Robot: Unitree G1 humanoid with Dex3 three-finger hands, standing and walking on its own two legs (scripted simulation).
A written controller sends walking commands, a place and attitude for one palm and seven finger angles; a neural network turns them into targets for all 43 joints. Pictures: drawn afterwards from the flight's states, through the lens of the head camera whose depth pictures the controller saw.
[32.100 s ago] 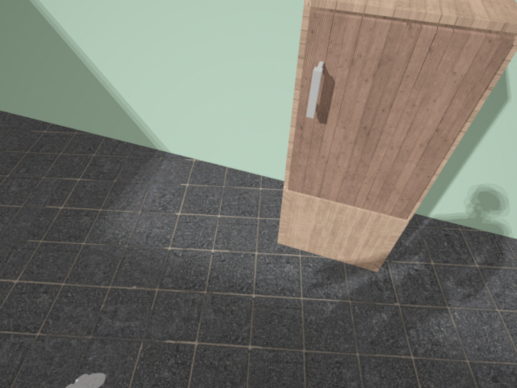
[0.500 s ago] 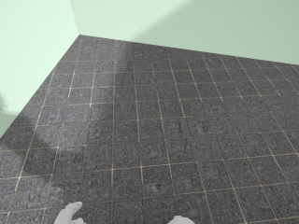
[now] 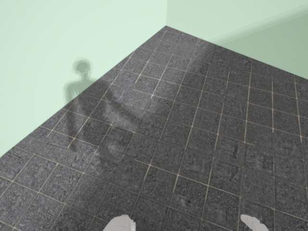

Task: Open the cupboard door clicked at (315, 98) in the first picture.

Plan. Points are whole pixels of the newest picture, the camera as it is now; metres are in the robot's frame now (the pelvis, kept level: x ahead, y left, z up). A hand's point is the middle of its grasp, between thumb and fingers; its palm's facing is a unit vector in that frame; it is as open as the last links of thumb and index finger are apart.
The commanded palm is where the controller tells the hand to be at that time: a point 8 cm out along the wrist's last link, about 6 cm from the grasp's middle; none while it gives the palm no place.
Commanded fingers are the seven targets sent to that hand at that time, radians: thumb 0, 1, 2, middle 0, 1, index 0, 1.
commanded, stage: turn to face it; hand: left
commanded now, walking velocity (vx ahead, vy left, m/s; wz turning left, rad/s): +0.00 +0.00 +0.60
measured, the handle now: out of the picture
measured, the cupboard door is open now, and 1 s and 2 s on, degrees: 41 41 41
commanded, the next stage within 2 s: none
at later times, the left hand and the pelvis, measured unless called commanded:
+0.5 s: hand out of the picture +0.08 +0.21 -0.15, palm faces +0.24 -0.93 -0.27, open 7.4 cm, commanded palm none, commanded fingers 0.00 0.90 0.90 -0.20 -0.30 -0.20 -0.30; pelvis +0.01 -0.02 +0.00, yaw +15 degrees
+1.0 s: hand out of the picture -0.07 +0.16 -0.18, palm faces +0.60 -0.76 -0.26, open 7.3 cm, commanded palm none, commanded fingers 0.00 0.90 0.90 -0.20 -0.30 -0.20 -0.30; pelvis +0.02 -0.03 -0.01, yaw +36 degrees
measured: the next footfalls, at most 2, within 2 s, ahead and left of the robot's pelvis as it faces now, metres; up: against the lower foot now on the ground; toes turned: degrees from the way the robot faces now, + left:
left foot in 0.06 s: +0.06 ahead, +0.12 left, +0.00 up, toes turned +9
right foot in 0.54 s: +0.07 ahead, -0.13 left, +0.00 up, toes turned +16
